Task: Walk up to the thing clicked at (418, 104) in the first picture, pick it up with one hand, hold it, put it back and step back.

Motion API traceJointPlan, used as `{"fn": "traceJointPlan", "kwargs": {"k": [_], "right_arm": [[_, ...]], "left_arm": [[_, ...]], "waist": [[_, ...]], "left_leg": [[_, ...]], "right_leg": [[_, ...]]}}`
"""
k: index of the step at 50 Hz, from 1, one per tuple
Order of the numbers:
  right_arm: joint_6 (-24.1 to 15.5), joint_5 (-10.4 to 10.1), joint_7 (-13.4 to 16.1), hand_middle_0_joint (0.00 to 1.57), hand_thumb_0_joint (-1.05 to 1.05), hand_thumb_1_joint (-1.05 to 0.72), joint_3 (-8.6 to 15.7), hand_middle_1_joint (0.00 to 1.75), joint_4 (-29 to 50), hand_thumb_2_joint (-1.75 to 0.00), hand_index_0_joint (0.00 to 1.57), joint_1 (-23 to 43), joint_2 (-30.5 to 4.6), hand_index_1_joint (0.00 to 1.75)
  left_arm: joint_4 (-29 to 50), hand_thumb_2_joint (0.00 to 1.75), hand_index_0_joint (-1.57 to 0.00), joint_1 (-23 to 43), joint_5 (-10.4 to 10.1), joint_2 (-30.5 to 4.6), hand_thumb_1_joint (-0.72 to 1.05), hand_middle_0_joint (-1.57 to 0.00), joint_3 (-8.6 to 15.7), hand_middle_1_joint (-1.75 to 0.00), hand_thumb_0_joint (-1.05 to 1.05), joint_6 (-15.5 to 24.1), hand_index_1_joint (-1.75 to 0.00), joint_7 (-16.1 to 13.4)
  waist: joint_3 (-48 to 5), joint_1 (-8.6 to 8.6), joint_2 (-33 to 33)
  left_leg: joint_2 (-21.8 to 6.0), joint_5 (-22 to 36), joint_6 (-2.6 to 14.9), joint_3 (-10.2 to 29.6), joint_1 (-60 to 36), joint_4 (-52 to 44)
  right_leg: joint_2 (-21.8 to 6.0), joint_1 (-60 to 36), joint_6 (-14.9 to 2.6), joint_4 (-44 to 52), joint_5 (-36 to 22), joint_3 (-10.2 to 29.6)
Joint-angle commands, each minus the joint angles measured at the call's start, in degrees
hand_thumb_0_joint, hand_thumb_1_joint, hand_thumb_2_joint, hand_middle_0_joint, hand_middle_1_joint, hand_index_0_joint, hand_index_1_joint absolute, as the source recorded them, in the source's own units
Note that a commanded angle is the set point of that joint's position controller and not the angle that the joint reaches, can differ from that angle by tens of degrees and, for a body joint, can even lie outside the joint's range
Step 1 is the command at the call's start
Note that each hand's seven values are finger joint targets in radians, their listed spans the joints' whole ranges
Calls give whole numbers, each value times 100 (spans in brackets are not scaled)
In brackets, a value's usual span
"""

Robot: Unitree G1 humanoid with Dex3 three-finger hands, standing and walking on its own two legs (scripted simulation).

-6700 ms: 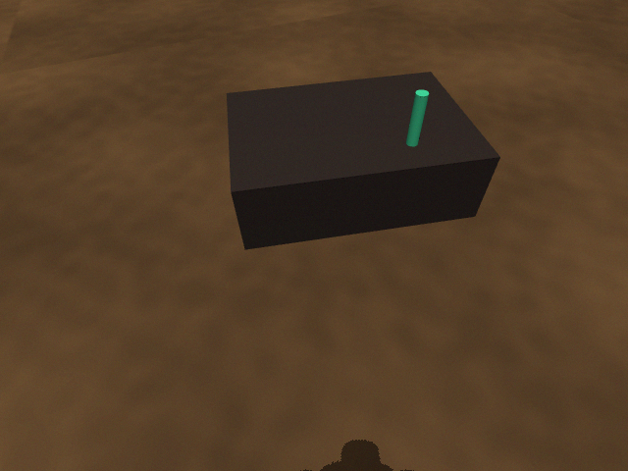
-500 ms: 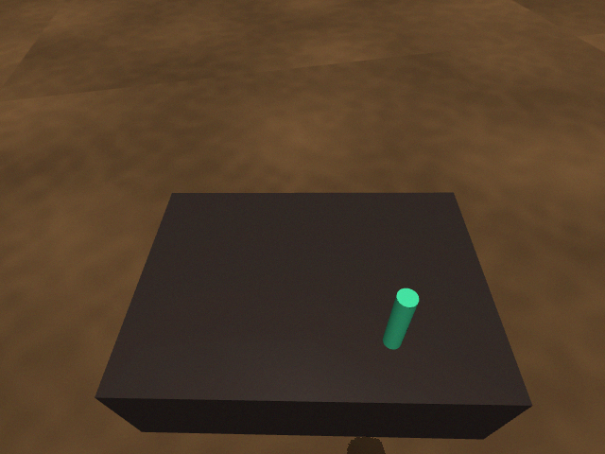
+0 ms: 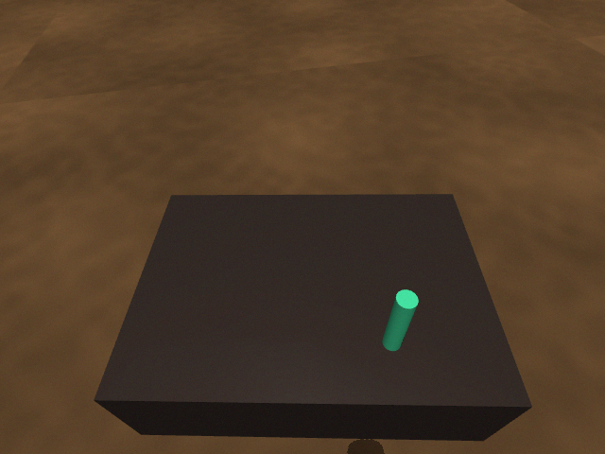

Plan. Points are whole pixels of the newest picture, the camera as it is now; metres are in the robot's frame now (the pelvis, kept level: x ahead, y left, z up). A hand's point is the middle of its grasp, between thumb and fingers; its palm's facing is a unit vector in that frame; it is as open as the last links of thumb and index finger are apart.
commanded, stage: stand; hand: right
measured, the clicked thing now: (398, 322) +0.48 -0.20 -0.35
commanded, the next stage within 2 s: go down in 0.54 s
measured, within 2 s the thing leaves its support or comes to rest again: neither
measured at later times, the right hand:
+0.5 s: hand out of the picture +0.07 -0.25 -0.16, palm faces -0.04 +0.94 -0.33, open 7.4 cm
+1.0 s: hand out of the picture +0.14 -0.26 -0.15, palm faces +0.01 +0.94 -0.34, open 13.8 cm
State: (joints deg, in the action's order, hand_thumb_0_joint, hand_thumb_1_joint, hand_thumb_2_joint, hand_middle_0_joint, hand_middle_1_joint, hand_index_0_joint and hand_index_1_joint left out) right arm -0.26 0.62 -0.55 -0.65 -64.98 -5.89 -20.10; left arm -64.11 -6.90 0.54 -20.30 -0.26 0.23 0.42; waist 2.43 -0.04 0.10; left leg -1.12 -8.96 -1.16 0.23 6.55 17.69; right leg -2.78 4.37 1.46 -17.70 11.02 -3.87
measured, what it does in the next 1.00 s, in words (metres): stands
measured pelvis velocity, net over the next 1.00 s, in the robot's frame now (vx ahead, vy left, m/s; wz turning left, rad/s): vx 0.00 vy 0.00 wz -0.04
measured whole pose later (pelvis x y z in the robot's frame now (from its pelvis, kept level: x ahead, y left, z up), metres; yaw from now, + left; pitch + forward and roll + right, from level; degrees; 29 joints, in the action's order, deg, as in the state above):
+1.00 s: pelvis +0.00 +0.00 -0.01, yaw -2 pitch +5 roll +1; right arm 9.1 6.8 -3.9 8.5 -51.8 -0.1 -19.4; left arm -41.3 -14.4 -1.9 -14.1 0.8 2.2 -2.3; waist 0.5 -1.3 0.6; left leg -1.4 -13.8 -1.1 -2.0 19.7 29.0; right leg -2.9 19.8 1.1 -31.7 16.5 -1.1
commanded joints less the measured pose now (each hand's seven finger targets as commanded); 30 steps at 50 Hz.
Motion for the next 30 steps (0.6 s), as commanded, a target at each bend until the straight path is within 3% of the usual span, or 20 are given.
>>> {"fn": "traceJointPlan", "kwargs": {"k": [1, 20, 22, 23, 30], "right_arm": [[-137, 2, 100, 20, 0, -90, 248, 30, 317, -90, 20, 229, -1251, 30], [-134, -1, 93, 20, 0, -90, 267, 30, 346, -90, 20, 222, -1259, 30], [-120, -9, 90, 20, 0, -90, 242, 30, 313, -90, 20, 165, -1211, 30], [-119, 1, 93, 20, 0, -90, 252, 30, 335, -90, 20, 160, -1247, 30], [-128, -2, 103, 20, 0, -90, 235, 30, 345, -90, 20, 154, -1215, 30]], "left_arm": [[317, 90, -20, 244, 21, -1254, 90, -20, 248, -30, 0, 124, -30, -69], [318, 90, -20, 176, 15, -1259, 90, -20, 256, -30, 0, 148, -30, -72], [302, 90, -20, 210, 9, -1248, 90, -20, 251, -30, 0, 144, -30, -74], [328, 90, -20, 211, 17, -1250, 90, -20, 254, -30, 0, 148, -30, -76], [317, 90, -20, 224, -2, -1268, 90, -20, 267, -30, 0, 129, -30, -77]], "waist": [[-360, -20, -55], [-409, -17, 27], [-280, 3, 19], [-413, 12, -12], [-403, 6, -22]], "left_leg": [[-665, 760, 169, 487, 23, -249], [-654, 869, 173, 477, -152, -154], [-635, 671, 159, 493, -3, -214], [-648, 798, 189, 462, -88, -152], [-650, 1020, 156, 459, -53, -167]], "right_leg": [[-603, -14, -205, 295, -522, 489], [-610, 69, -218, 316, -628, 512], [-599, 80, -205, 365, -455, 524], [-631, 3, -221, 345, -688, 541], [-604, -44, -223, 249, -822, 502]]}}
